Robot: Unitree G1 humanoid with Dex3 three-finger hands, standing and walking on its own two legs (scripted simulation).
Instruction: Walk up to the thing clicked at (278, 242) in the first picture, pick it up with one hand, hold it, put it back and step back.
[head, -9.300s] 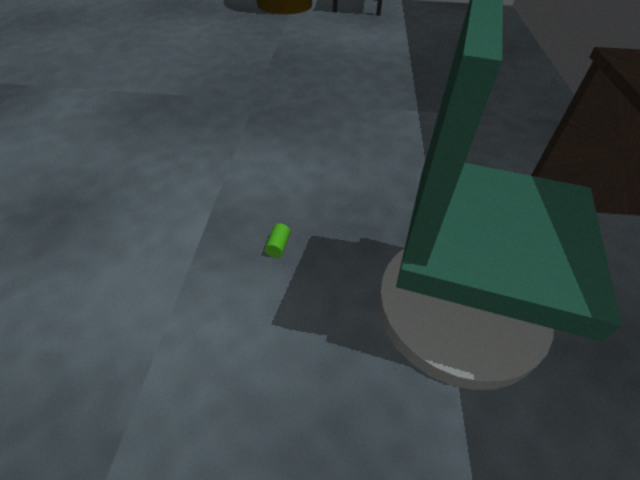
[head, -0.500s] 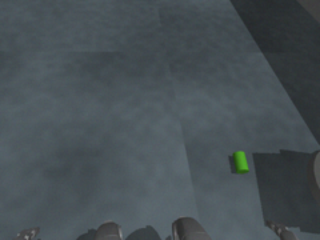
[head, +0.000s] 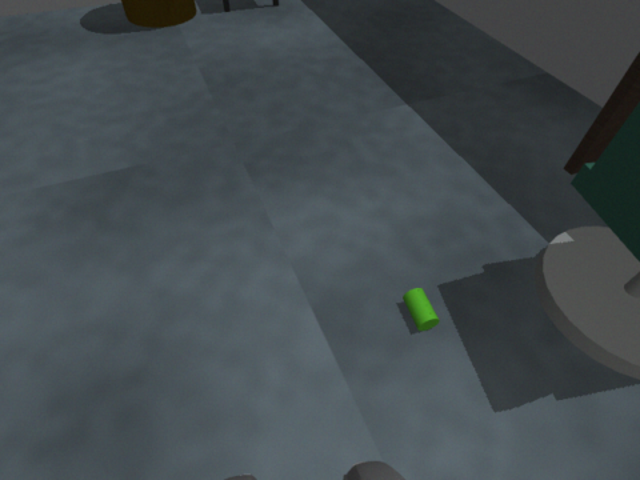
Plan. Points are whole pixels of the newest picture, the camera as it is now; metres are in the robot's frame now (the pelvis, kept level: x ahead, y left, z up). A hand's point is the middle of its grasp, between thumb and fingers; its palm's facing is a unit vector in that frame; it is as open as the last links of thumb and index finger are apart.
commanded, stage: walk up
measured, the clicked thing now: (420, 309) +0.73 -0.39 -0.70
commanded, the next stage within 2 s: none
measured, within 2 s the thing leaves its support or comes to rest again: neither
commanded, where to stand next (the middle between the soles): +0.09 +0.00 m, yaw -7 degrees
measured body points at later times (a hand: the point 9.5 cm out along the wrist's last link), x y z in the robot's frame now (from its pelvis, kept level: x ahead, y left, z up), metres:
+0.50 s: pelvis -0.01 -0.05 +0.02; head +0.02 -0.04 +0.47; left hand +0.02 +0.29 -0.07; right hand +0.19 -0.35 -0.07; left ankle -0.02 +0.11 -0.68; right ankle +0.03 -0.14 -0.71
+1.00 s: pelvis +0.04 -0.07 +0.00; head +0.08 -0.05 +0.45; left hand -0.13 +0.22 -0.09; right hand +0.34 -0.22 -0.11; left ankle -0.03 +0.05 -0.67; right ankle +0.16 -0.13 -0.71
